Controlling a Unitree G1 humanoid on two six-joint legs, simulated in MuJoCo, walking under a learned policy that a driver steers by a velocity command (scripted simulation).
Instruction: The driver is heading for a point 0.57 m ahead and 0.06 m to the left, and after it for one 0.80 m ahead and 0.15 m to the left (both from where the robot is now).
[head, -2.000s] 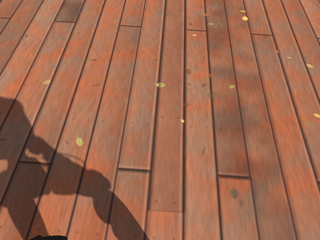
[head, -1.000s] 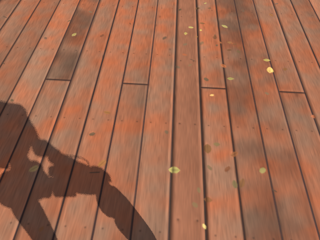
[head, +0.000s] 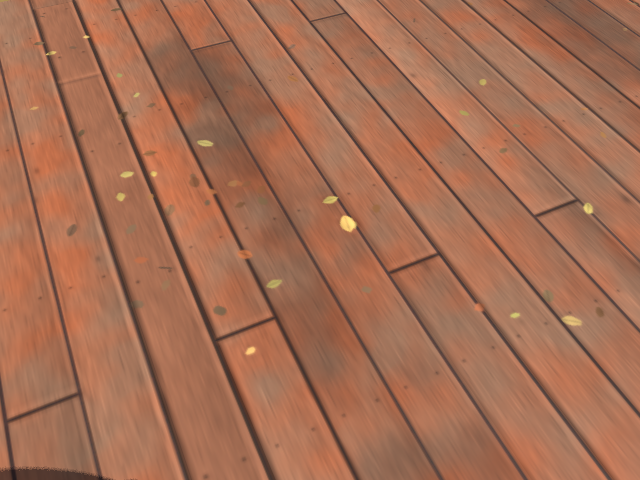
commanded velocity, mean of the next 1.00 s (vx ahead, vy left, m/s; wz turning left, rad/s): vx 0.41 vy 0.00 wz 0.25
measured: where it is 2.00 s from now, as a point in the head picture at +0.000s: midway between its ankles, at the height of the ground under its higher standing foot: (302, 449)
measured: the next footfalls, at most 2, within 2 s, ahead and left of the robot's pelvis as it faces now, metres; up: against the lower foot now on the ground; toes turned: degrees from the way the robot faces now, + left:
right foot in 0.16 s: +0.25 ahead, -0.15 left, +0.00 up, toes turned -1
left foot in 0.70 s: +0.54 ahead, +0.10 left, +0.00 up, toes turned +11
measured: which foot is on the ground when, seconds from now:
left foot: down 0.00-0.18, up 0.20-0.68, down 0.70-1.00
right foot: up 0.00-0.14, down 0.16-0.70, up 0.72-1.00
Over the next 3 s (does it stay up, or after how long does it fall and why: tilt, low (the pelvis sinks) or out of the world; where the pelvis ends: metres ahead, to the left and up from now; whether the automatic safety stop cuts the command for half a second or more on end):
stays up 0.63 0.02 -0.01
